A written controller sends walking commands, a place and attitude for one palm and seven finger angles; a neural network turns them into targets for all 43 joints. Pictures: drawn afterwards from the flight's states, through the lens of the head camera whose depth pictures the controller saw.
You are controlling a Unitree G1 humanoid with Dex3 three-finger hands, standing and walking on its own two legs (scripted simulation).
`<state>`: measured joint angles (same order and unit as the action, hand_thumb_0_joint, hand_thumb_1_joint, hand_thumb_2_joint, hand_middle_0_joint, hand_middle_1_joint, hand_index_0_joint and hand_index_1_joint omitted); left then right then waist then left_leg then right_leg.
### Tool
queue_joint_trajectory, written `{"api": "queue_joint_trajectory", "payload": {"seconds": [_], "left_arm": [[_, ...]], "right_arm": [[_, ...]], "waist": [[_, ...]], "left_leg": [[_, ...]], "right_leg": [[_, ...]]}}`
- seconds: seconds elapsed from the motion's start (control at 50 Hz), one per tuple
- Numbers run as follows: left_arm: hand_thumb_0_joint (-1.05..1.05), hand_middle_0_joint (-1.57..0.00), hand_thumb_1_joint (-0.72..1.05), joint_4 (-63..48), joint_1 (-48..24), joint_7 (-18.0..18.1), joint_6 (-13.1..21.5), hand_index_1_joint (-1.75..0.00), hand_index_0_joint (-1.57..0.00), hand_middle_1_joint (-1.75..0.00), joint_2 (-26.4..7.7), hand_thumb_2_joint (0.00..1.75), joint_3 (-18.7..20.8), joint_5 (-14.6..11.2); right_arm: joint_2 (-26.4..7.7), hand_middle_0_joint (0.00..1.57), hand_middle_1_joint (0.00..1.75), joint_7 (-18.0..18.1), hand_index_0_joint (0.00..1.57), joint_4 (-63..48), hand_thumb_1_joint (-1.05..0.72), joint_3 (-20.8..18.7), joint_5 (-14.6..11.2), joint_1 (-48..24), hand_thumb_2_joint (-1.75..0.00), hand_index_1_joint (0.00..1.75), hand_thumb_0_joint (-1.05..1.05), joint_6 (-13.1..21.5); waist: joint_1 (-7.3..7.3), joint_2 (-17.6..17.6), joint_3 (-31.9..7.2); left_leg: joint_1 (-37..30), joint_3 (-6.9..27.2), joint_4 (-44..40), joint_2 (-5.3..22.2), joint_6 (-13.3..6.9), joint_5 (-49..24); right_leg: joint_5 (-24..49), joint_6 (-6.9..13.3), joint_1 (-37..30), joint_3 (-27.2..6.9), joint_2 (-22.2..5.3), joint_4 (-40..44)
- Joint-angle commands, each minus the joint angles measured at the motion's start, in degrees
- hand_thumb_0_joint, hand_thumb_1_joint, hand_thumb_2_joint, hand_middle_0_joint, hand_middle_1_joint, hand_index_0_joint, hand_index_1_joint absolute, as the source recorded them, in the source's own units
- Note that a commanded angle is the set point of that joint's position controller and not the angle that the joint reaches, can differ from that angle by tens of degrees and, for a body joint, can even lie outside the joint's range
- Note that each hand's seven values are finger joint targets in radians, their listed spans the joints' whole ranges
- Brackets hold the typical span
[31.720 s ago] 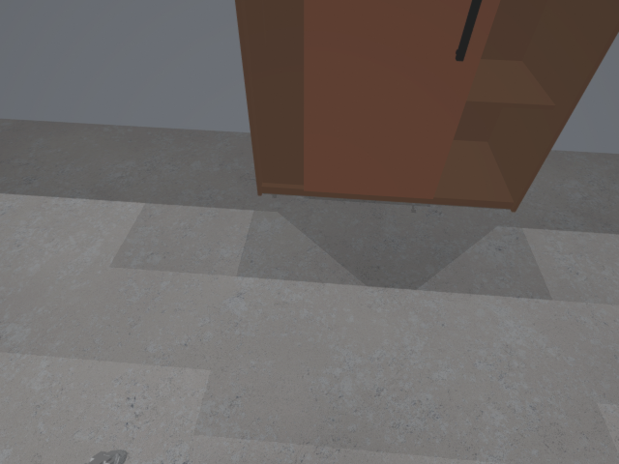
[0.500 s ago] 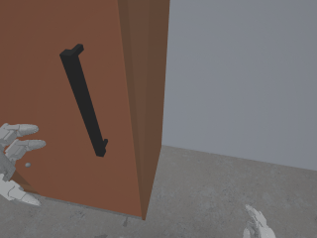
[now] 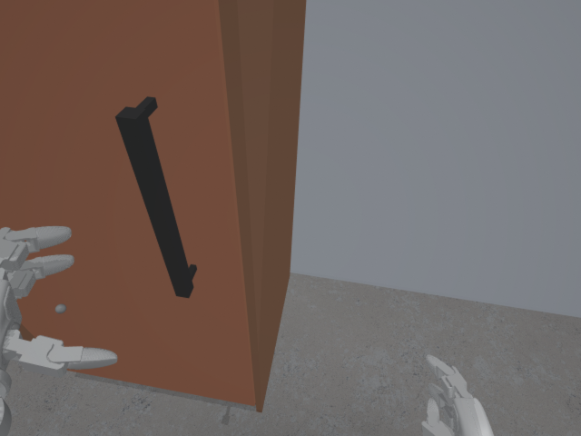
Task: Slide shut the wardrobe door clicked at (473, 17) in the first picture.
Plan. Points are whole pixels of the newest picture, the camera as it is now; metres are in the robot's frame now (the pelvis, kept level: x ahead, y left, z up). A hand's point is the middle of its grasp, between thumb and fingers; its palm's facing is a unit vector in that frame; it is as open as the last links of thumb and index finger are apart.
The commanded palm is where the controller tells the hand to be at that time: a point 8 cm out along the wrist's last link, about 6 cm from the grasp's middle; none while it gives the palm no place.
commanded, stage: draw the hand back to the body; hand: left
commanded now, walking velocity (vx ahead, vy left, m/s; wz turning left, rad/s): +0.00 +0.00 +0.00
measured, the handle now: (170, 214) +0.35 +0.24 +0.13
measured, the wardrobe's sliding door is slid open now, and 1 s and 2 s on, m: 0.00 0.00 0.00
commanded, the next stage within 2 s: step back with the hand held close in 0.92 s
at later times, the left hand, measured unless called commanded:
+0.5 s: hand (102, 286) +0.20 +0.24 +0.17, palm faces +0.46 -0.79 -0.41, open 9.2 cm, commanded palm +0.15 +0.27 +0.18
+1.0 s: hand (91, 293) +0.19 +0.25 +0.17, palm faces +0.47 -0.79 -0.38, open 7.4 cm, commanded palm +0.14 +0.27 +0.18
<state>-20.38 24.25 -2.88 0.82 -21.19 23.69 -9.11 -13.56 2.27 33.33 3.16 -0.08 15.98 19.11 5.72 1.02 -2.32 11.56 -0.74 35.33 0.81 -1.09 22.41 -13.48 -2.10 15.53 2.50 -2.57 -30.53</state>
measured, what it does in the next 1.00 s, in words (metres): stands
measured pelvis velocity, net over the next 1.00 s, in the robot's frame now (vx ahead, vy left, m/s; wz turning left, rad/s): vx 0.00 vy -0.02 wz -0.01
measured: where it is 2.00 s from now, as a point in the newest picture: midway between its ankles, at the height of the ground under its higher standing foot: outside the picture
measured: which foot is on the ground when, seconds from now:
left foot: down 0.00-1.00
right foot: down 0.00-1.00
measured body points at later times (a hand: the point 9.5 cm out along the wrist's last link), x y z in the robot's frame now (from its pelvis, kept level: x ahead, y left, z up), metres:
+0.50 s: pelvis +0.01 -0.03 +0.01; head -0.02 -0.05 +0.45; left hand +0.17 +0.28 +0.19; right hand +0.19 -0.25 -0.07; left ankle -0.04 +0.10 -0.73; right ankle +0.03 -0.15 -0.73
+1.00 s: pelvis +0.00 -0.02 +0.01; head -0.03 -0.04 +0.46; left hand +0.16 +0.29 +0.19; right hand +0.18 -0.24 -0.07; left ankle -0.04 +0.10 -0.73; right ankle +0.03 -0.15 -0.73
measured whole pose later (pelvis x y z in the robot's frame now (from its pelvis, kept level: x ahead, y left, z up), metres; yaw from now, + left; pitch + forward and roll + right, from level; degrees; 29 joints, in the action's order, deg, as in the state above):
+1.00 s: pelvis +0.00 -0.02 +0.01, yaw -1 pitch -5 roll -1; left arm -20.3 24.4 5.5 6.3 -19.7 19.8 -2.6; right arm -12.1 4.0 37.6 0.2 0.7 13.7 11.8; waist 5.4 2.8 0.1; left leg 3.4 -1.3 27.1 1.8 0.4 18.9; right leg -11.9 -0.9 9.4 2.2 -1.4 -26.1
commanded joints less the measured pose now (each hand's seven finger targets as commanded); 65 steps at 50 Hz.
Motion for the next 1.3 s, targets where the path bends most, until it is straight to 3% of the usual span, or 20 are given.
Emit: {"api": "queue_joint_trajectory", "payload": {"seconds": [0.0,0.08,0.14,0.2,0.32,0.42,0.52,0.76,0.9,1.0,1.02,1.04,1.06,1.08,1.1,1.14,1.16,1.22,1.26,1.28], "left_arm": [[0.0,-0.23,-0.04,-13.31,-6.21,8.06,6.57,-0.85,-0.23,-0.85,-11.09,0.44,3.99,3.6],[0.0,-0.23,0.1,-12.3,-7.38,9.92,7.67,-0.77,-0.23,-0.77,-11.51,0.51,3.88,4.99],[0.0,-0.22,0.21,-12.04,-6.66,10.19,8.1,-0.7,-0.22,-0.7,-10.53,0.57,2.74,5.6],[0.0,-0.22,0.32,-10.14,-5.48,10.21,8.31,-0.64,-0.22,-0.64,-9.95,0.62,2.55,5.73],[0.0,-0.21,0.54,-11.62,-2.79,9.9,9.08,-0.51,-0.21,-0.51,-10.92,0.73,4.04,5.89],[0.0,-0.21,0.72,-12.07,-4.04,9.68,9.45,-0.41,-0.21,-0.41,-10.21,0.81,3.11,6.05],[0.0,-0.2,0.9,-12.78,-4.97,9.56,9.68,-0.3,-0.2,-0.3,-9.56,0.9,2.17,5.99],[0.0,-0.2,0.9,-13.72,-5.35,9.77,9.35,-0.3,-0.2,-0.3,-10.69,0.9,3.13,6.33],[0.0,-0.2,0.9,-11.15,-6.08,9.54,8.77,-0.3,-0.2,-0.3,-9.49,0.9,2.12,6.12],[0.0,-0.2,0.9,-12.92,-6.34,9.68,9.05,-0.3,-0.2,-0.3,-9.69,0.9,2.28,6.48],[0.0,-0.2,0.9,-14.44,-12.26,9.99,9.19,-0.3,-0.2,-0.3,-11.67,0.9,3.34,6.61],[0.0,-0.2,0.9,-17.4,-20.12,10.73,12.5,-0.3,-0.2,-0.3,-17.62,0.9,10.13,6.71],[0.0,-0.2,0.9,-15.86,-20.58,10.68,14.04,-0.3,-0.2,-0.3,-17.72,0.9,10.15,7.28],[0.0,-0.2,0.9,-9.69,-11.47,10.31,13.37,-0.3,-0.2,-0.3,-12.1,0.9,6.31,7.4],[0.0,-0.2,0.9,-8.74,-7.66,9.97,13.1,-0.3,-0.2,-0.3,-9.52,0.9,4.3,7.77],[0.0,-0.2,0.9,-9.05,-4.06,9.94,13.27,-0.3,-0.2,-0.3,-8.07,0.9,3.11,8.01],[0.0,-0.2,0.9,-10.1,-2.74,10.0,13.6,-0.3,-0.2,-0.3,-7.81,0.9,2.94,8.12],[0.0,-0.2,0.9,-13.18,1.43,10.83,14.02,-0.3,-0.2,-0.3,-9.89,0.9,5.78,8.33],[0.0,-0.2,0.9,-16.52,3.14,11.39,14.35,-0.3,-0.2,-0.3,-13.03,0.9,9.15,8.56],[0.0,-0.2,0.9,-18.62,3.34,11.43,14.68,-0.3,-0.2,-0.3,-12.87,0.9,9.38,8.48]], "right_arm": [[-6.66,0.2,0.3,1.0,0.2,-7.09,-0.9,-4.34,-0.1,-5.28,-0.9,0.3,0.0,1.64],[-6.75,0.2,0.3,1.96,0.2,-6.07,-0.9,-5.04,0.2,-5.86,-0.9,0.3,0.0,0.68],[-6.38,0.2,0.3,2.11,0.2,-5.48,-0.9,-5.26,0.22,-6.65,-0.9,0.3,0.0,0.0],[-6.22,0.2,0.3,2.15,0.2,-5.11,-0.9,-5.34,0.11,-7.15,-0.9,0.3,0.0,-0.74],[-5.64,0.2,0.3,1.84,0.2,-5.44,-0.9,-5.61,0.15,-7.8,-0.9,0.3,0.0,-1.73],[-5.11,0.2,0.3,1.88,0.2,-5.56,-0.9,-5.64,-0.03,-8.3,-0.9,0.3,0.0,-2.36],[-4.9,0.2,0.3,2.1,0.2,-5.62,-0.9,-5.72,0.1,-8.45,-0.9,0.3,0.0,-2.71],[-4.64,0.2,0.3,2.22,0.2,-5.43,-0.9,-5.69,0.54,-8.72,-0.9,0.3,0.0,-3.09],[-4.59,0.2,0.3,2.22,0.2,-5.23,-0.9,-5.44,0.43,-9.3,-0.9,0.3,0.0,-3.68],[-4.65,0.2,0.3,2.03,0.2,-5.11,-0.9,-5.36,0.74,-9.26,-0.9,0.3,0.0,-3.55],[-4.94,0.2,0.3,2.07,0.2,-4.79,-0.9,-5.21,0.73,-9.56,-0.9,0.3,0.0,-3.52],[-5.52,0.2,0.3,2.05,0.2,-7.16,-0.9,-4.06,0.22,-9.63,-0.9,0.3,0.0,-4.75],[-4.82,0.2,0.3,2.2,0.2,-5.83,-0.9,-3.84,0.46,-9.35,-0.9,0.3,0.0,-5.85],[-4.41,0.2,0.3,2.26,0.2,-5.03,-0.9,-3.86,0.66,-9.92,-0.9,0.3,0.0,-6.59],[-4.9,0.2,0.3,1.86,0.2,-5.6,-0.9,-4.2,0.92,-9.11,-0.9,0.3,0.0,-7.38],[-5.68,0.2,0.3,1.61,0.2,-6.99,-0.9,-4.92,0.96,-8.78,-0.9,0.3,0.0,-8.69],[-5.99,0.2,0.3,1.62,0.2,-7.58,-0.9,-5.21,0.94,-9.21,-0.9,0.3,0.0,-9.2],[-5.88,0.2,0.3,1.5,0.2,-9.31,-0.9,-5.95,0.94,-9.22,-0.9,0.3,0.0,-10.83],[-5.78,0.2,0.3,1.53,0.2,-10.55,-0.9,-6.28,0.98,-9.66,-0.9,0.3,0.0,-11.61],[-5.48,0.2,0.3,1.56,0.2,-11.24,-0.9,-6.43,0.93,-9.78,-0.9,0.3,0.0,-11.89]], "waist": [[-1.32,7.54,-2.2],[-1.63,2.28,-4.0],[-1.33,3.94,-3.7],[-1.2,0.85,-1.58],[-0.26,1.61,-3.13],[-0.73,2.17,-0.23],[-1.02,0.82,-0.04],[-0.74,2.07,-1.72],[-0.98,0.54,2.01],[-0.6,3.38,-0.18],[-0.95,3.45,-0.12],[-3.58,1.6,7.46],[-3.59,0.75,8.12],[-4.06,-1.73,8.32],[-4.03,-2.54,6.17],[-3.98,-0.04,0.89],[-3.74,2.99,-1.14],[-3.4,3.26,-8.59],[-3.0,3.15,-10.86],[-3.14,3.07,-11.04]], "left_leg": [[6.48,0.82,-9.99,0.76,1.92,-12.7],[4.77,0.5,-10.13,0.73,0.94,-13.27],[3.49,0.18,-10.13,0.63,0.94,-15.55],[3.72,0.15,-10.67,0.84,0.73,-16.71],[1.91,-0.76,-10.79,0.78,0.49,-21.32],[1.37,-1.52,-11.38,0.68,0.17,-18.18],[0.31,-2.12,-11.16,0.37,-0.44,-16.98],[-1.52,-2.31,-11.88,0.06,-0.39,-19.21],[-0.95,-2.09,-13.03,0.3,-0.4,-15.89],[-1.52,-1.6,-13.85,0.3,0.09,-16.62],[-1.37,-1.4,-13.99,0.12,0.12,-16.8],[2.35,-2.28,-13.44,0.53,-0.91,-9.44],[2.67,-0.84,-13.62,-0.11,-1.07,-6.57],[1.08,-1.05,-12.94,0.01,-1.41,-7.3],[0.23,-1.14,-13.06,0.48,-1.27,-9.37],[-1.04,-1.24,-14.3,1.57,-0.97,-14.31],[-1.4,-1.13,-14.87,2.04,-0.87,-17.49],[-1.45,0.24,-14.43,3.92,-0.74,-26.59],[0.86,1.29,-14.27,4.4,-0.78,-28.35],[2.37,1.55,-14.2,4.72,-0.98,-28.19]], "right_leg": [[3.8,3.71,-6.35,0.1,1.33,2.76],[4.08,3.32,-7.15,0.17,1.1,3.21],[5.44,3.26,-7.15,0.16,0.81,3.18],[6.35,3.22,-7.8,0.32,0.94,3.56],[10.87,3.22,-10.59,-0.17,0.72,3.94],[8.77,3.05,-9.5,-0.58,1.0,5.62],[8.1,2.83,-9.55,-1.13,0.9,7.03],[10.58,2.79,-11.66,-1.11,0.94,7.35],[6.1,2.64,-9.87,-0.97,1.1,8.9],[6.67,3.0,-11.59,-0.76,1.18,8.21],[6.93,3.03,-11.54,-0.83,1.32,8.4],[8.15,3.36,-3.39,-9.18,-1.08,13.27],[4.76,3.63,-2.19,-9.55,-2.19,14.76],[4.83,3.66,-0.03,-9.71,-2.44,15.47],[6.75,3.58,-0.73,-9.62,-2.46,14.83],[11.96,2.96,-3.89,-7.69,-2.18,11.57],[14.73,2.67,-5.11,-6.69,-1.84,9.61],[22.36,1.75,-9.45,-4.15,-0.82,3.27],[25.33,1.37,-11.9,-3.57,-0.29,0.11],[26.97,1.21,-12.76,-3.58,-0.18,-1.44]]}}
